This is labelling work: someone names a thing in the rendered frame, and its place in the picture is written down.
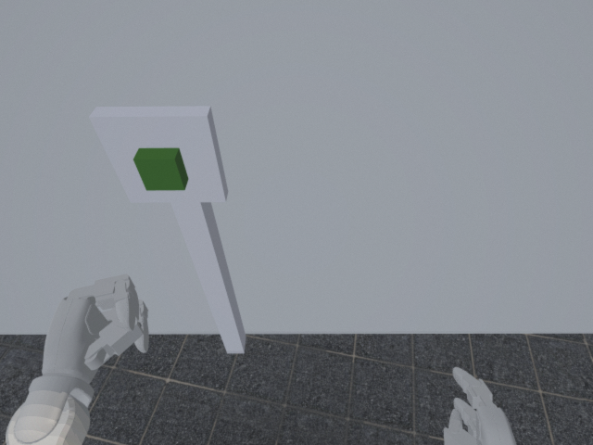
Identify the robot left forearm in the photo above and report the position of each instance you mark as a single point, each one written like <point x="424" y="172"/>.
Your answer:
<point x="54" y="413"/>

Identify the button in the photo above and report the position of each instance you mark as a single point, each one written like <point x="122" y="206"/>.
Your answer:
<point x="161" y="168"/>

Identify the robot left hand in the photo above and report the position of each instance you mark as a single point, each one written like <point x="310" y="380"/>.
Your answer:
<point x="71" y="347"/>

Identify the panel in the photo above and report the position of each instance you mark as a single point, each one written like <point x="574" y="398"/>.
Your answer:
<point x="122" y="131"/>

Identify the robot right hand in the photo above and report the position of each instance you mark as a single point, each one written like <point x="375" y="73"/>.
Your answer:
<point x="487" y="425"/>

